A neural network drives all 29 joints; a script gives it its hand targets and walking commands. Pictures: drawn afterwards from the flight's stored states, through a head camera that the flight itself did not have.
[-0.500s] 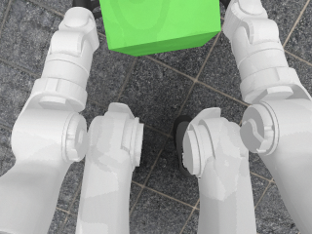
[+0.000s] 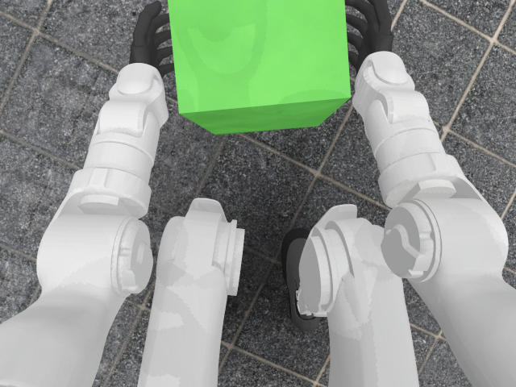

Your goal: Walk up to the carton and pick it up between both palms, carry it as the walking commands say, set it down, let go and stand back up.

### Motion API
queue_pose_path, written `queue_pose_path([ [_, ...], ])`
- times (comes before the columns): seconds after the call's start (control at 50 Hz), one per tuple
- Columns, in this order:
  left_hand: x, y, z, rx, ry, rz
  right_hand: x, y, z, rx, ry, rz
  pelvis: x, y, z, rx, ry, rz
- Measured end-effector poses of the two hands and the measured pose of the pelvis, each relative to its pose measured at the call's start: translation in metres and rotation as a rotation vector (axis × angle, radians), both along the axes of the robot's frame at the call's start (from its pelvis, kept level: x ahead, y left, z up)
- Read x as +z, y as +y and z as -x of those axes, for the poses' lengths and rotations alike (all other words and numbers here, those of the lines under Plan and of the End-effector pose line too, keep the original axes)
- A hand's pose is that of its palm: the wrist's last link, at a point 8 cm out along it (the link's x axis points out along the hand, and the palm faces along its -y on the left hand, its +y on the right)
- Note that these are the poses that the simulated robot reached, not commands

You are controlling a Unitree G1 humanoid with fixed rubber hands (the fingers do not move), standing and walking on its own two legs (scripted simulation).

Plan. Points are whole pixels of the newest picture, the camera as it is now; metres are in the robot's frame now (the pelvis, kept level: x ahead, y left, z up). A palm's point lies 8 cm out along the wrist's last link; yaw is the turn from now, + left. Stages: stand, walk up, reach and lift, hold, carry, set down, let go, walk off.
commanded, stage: set down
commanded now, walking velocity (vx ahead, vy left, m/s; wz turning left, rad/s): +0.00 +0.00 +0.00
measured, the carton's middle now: (259, 52) +0.55 +0.02 -0.21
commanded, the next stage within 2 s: none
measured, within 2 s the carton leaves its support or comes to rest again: rests again in 0.06 s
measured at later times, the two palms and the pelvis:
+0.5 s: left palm (154, 69) +0.50 +0.16 -0.15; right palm (373, 68) +0.52 -0.13 -0.14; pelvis +0.00 +0.00 +0.00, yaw +0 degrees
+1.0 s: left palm (145, 93) +0.47 +0.18 -0.17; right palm (368, 80) +0.51 -0.14 -0.16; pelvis +0.00 +0.00 +0.01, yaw +0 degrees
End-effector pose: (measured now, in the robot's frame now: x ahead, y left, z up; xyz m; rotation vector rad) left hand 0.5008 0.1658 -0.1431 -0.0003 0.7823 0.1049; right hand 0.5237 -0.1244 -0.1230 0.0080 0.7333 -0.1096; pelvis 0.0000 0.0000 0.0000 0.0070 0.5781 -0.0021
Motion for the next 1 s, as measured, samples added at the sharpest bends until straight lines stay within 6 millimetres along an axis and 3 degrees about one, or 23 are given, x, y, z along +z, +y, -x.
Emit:
queue_pose_path([
  [0.26,-0.003,-0.005,0.0,0.003,-0.023,0.019,-0.016,-0.008,0.009,0.001,0.027,-0.002,0.002,0.004,-0.007,0.002,0.038,0.005],
  [0.84,-0.005,-0.006,0.001,-0.01,-0.067,0.0,-0.02,-0.012,0.008,0.032,0.016,0.031,-0.003,-0.004,0.003,-0.005,-0.042,-0.005],
  [1.0,-0.03,0.011,0.026,0.017,0.023,-0.034,-0.042,-0.014,0.018,0.059,0.089,0.064,0.009,-0.001,0.0,0.003,-0.008,0.001],
])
